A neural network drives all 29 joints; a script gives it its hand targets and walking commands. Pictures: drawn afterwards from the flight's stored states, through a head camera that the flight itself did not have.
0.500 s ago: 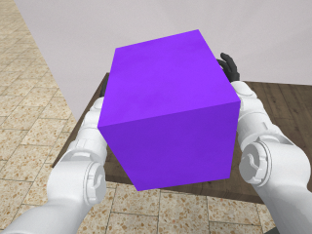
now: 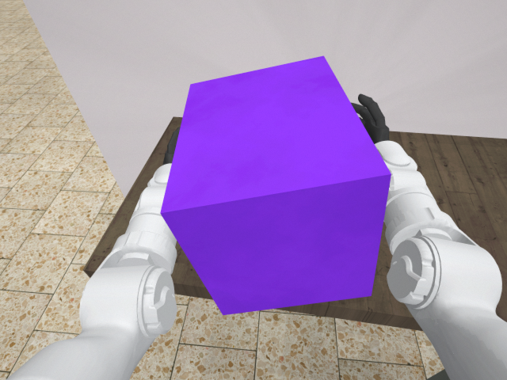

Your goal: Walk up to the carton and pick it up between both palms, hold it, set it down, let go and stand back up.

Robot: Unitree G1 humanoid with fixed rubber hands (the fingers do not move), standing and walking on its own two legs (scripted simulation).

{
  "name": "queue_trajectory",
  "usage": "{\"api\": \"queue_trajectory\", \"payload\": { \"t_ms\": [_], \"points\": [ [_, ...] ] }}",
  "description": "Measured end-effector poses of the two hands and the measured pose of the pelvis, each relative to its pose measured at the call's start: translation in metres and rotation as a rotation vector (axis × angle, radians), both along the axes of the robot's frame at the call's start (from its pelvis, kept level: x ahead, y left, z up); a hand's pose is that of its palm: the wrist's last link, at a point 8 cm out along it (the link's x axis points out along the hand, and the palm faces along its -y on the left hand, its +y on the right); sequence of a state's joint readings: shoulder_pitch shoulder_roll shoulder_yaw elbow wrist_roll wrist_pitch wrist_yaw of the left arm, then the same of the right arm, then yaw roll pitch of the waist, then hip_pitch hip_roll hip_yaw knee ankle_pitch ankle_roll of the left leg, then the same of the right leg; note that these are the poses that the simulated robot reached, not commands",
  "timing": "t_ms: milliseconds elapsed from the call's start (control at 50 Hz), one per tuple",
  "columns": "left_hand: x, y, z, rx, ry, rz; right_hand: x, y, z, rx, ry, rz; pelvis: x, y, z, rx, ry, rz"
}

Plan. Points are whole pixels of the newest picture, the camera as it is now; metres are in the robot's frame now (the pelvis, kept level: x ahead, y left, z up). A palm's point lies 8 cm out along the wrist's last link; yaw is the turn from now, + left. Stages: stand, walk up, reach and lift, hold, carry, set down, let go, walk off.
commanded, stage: set down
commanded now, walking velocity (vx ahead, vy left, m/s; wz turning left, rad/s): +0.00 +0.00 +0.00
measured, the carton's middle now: (274, 182) +0.39 -0.02 +0.13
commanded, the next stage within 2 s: none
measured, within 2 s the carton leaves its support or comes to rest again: rests again in 0.88 s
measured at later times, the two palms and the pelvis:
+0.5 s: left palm (177, 171) +0.42 +0.14 +0.13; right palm (375, 150) +0.43 -0.19 +0.15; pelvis +0.00 +0.00 +0.00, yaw +0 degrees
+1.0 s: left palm (183, 167) +0.45 +0.13 +0.11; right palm (372, 184) +0.43 -0.20 +0.08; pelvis -0.01 +0.00 +0.00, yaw +0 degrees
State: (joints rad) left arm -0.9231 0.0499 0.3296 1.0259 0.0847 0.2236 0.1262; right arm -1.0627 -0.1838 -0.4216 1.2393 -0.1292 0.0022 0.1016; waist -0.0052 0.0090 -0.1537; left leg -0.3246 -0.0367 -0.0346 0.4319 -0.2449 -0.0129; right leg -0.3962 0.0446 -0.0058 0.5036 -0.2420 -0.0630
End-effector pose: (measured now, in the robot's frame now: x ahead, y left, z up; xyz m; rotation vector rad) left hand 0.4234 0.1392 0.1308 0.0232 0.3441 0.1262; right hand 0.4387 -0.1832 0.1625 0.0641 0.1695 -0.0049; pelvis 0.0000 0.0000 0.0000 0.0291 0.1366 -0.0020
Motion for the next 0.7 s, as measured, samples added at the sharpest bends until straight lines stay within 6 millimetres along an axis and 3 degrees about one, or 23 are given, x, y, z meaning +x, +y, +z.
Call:
{"api": "queue_trajectory", "payload": {
  "t_ms": [440,700],
  "points": [
    [0.000,-0.001,-0.002,0.002,-0.028,-0.017,-0.005,-0.003,-0.006,-0.022,-0.025,0.002,0.000,0.000,0.000,0.000,0.000,0.000],
    [0.001,-0.005,-0.003,-0.016,-0.046,-0.026,-0.012,-0.010,-0.023,-0.018,-0.004,-0.011,-0.004,-0.001,0.000,0.002,-0.005,0.000]
  ]
}}
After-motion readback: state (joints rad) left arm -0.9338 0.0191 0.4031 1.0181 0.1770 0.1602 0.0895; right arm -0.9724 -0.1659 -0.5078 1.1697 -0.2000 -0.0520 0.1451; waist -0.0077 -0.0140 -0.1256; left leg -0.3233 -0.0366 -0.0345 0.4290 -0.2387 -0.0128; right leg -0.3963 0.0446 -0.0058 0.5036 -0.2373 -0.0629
